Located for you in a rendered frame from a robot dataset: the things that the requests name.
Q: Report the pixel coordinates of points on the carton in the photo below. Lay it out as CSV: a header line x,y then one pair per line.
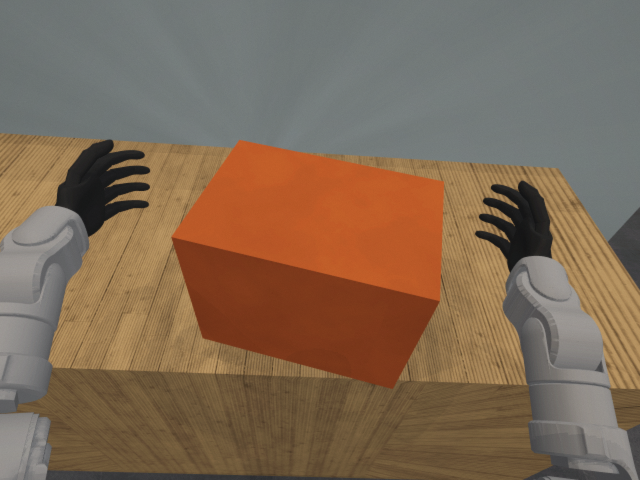
x,y
321,262

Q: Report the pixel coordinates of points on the robot right forearm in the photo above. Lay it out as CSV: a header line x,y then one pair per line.
x,y
574,419

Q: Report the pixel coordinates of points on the left robot upper arm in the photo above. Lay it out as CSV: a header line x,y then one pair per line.
x,y
24,451

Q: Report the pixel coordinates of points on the pedestal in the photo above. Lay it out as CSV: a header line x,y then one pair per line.
x,y
135,388

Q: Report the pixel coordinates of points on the robot left forearm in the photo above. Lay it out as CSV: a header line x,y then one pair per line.
x,y
37,259

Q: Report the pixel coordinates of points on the left robot hand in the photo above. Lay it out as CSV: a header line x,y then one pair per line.
x,y
84,190

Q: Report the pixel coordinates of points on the right robot hand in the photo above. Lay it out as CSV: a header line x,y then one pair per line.
x,y
531,235

